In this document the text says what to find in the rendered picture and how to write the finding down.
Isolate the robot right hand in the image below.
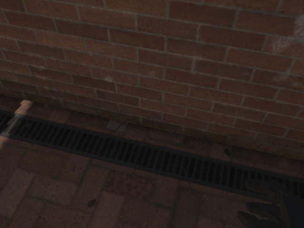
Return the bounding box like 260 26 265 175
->
237 179 304 228

